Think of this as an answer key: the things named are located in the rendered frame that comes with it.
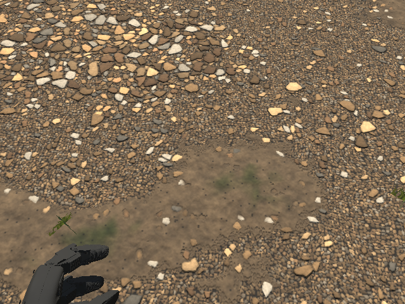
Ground left robot hand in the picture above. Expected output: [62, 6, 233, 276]
[19, 243, 119, 304]

